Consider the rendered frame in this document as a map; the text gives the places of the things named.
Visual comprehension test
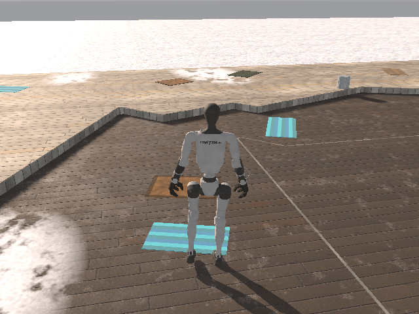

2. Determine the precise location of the robot right forearm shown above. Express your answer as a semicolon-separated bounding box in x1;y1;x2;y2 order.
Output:
234;159;247;185

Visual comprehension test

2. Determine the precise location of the right robot thigh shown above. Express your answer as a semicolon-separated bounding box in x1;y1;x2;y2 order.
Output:
214;183;231;228

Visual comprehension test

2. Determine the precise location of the robot right upper arm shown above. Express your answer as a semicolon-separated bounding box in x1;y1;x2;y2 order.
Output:
225;132;241;169

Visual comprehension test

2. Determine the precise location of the right robot shin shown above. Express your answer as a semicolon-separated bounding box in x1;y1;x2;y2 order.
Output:
215;216;226;258

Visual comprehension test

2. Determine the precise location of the robot left hand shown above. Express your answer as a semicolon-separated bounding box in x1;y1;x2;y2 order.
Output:
168;181;183;197

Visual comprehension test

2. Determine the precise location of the robot left forearm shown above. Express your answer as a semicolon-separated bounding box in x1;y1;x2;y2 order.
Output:
171;157;185;184

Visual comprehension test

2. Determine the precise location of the robot left upper arm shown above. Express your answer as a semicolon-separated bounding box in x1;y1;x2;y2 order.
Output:
179;131;198;167

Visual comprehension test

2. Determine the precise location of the robot right hand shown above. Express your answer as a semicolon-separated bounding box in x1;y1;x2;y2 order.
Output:
233;183;248;198

